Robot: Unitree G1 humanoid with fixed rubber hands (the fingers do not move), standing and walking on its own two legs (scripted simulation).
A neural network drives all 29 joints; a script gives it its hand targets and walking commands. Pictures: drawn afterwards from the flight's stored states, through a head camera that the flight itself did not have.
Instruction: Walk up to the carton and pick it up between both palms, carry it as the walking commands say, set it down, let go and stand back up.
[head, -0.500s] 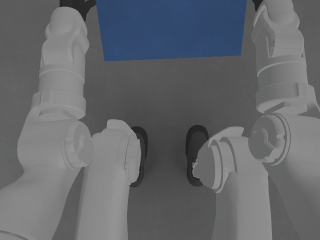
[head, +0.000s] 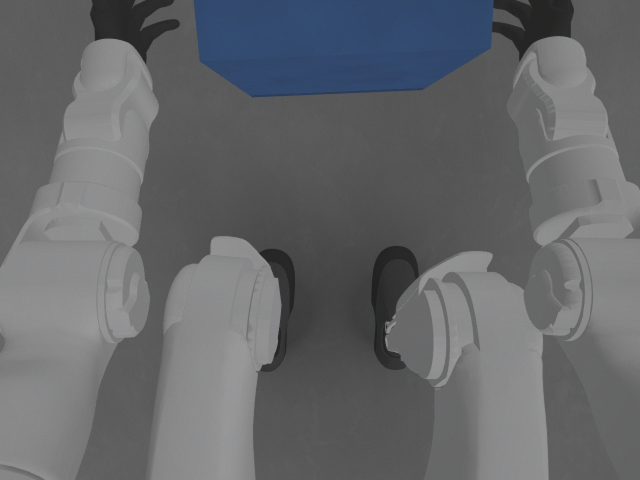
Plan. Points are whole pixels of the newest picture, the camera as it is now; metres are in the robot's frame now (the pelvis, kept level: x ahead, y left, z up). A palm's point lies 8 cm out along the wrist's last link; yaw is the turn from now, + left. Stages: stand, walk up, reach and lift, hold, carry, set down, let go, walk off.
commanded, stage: set down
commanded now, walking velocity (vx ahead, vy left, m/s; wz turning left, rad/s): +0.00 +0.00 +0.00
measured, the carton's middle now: (337, 8) +0.56 +0.02 -0.26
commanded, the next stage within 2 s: let go in 1.44 s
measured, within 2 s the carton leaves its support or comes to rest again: neither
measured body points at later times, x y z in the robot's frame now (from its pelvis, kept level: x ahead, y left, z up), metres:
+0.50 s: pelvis -0.02 +0.00 +0.03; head +0.33 +0.01 +0.29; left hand +0.52 +0.24 -0.10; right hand +0.53 -0.19 -0.12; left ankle +0.11 +0.11 -0.34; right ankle +0.12 -0.10 -0.34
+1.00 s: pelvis +0.01 +0.01 +0.15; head +0.33 +0.01 +0.47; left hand +0.52 +0.24 +0.05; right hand +0.53 -0.21 +0.04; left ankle +0.10 +0.11 -0.34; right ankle +0.12 -0.10 -0.34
